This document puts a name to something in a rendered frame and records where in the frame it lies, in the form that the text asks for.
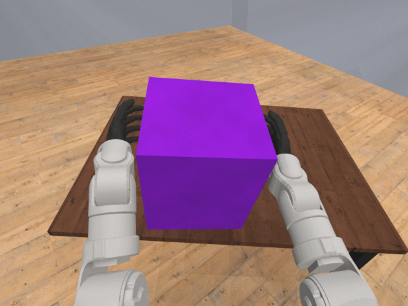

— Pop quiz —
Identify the carton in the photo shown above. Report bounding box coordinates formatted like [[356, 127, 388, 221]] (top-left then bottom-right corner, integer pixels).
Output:
[[136, 77, 278, 230]]

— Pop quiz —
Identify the right robot hand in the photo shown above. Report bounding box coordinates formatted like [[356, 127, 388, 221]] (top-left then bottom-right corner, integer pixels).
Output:
[[263, 110, 291, 155]]

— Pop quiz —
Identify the right robot upper arm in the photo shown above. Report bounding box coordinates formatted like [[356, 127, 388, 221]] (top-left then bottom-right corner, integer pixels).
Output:
[[300, 270, 377, 306]]

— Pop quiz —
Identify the left robot hand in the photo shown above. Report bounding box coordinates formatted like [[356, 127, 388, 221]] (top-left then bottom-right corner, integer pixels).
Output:
[[106, 99, 144, 143]]

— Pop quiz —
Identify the left robot upper arm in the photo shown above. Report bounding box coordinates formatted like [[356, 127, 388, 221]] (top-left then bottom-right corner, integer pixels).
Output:
[[75, 269, 149, 306]]

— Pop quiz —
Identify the right robot forearm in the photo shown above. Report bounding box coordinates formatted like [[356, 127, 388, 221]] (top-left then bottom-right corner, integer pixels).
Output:
[[268, 154, 379, 306]]

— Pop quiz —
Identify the left robot forearm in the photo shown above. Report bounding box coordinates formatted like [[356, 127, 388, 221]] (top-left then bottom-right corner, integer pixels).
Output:
[[74, 139, 140, 306]]

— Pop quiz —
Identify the table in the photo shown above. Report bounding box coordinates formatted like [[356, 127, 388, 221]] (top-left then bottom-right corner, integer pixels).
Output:
[[47, 96, 408, 269]]

